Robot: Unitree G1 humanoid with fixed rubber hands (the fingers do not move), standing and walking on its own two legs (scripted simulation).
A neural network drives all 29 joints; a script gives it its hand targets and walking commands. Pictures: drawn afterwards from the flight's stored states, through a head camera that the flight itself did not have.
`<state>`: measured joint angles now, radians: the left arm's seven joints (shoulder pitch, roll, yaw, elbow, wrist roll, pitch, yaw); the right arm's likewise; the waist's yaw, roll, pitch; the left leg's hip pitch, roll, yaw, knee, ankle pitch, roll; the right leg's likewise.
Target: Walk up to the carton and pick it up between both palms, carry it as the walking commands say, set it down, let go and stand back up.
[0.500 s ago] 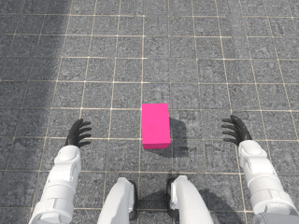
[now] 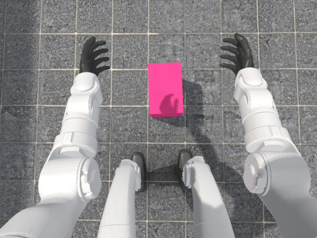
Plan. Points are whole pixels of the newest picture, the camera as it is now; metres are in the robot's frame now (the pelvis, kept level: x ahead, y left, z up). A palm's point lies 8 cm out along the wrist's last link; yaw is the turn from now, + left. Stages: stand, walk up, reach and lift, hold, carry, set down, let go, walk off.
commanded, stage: reach and lift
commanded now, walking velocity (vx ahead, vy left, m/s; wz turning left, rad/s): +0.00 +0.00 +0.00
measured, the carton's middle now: (164, 93) +0.50 -0.02 -0.56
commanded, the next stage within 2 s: none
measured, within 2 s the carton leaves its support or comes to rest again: neither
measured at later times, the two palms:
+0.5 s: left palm (105, 65) +0.51 +0.15 -0.16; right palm (222, 62) +0.51 -0.17 -0.17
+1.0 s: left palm (120, 80) +0.51 +0.14 -0.33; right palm (208, 77) +0.51 -0.17 -0.33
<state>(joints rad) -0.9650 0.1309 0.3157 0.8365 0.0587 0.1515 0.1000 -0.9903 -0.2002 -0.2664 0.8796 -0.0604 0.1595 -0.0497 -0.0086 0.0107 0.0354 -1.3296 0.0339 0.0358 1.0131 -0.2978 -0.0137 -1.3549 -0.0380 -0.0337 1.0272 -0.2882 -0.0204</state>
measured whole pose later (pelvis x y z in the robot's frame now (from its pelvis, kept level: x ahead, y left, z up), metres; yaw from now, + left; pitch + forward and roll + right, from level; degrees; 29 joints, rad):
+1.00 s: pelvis -0.02 +0.01 -0.19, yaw -1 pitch +48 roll +1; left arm -1.24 0.15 0.24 0.88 -0.03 0.11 0.20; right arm -1.28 -0.25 -0.24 0.98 0.05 0.09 -0.13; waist 0.00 0.00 0.02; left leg -2.09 0.02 0.01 1.77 -0.53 -0.01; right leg -2.12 -0.03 0.01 1.76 -0.49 0.00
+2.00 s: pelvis -0.04 +0.01 -0.31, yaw +0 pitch +34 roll +1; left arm -1.55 0.28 0.06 1.19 -0.24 0.02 0.16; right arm -1.58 -0.35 -0.02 1.25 0.23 0.01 -0.11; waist -0.02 0.03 0.46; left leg -2.24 -0.01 0.00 2.21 -0.57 -0.02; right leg -2.27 -0.04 0.03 2.21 -0.54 0.00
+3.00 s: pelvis -0.02 +0.02 -0.32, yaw -2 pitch +36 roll +1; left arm -1.49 0.14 0.33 1.06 0.07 0.18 0.09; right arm -1.53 -0.25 -0.22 1.16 -0.04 0.16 -0.05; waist 0.00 0.02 0.37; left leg -2.24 -0.08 -0.04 2.27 -0.66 -0.06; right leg -2.29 0.01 0.05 2.24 -0.58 0.03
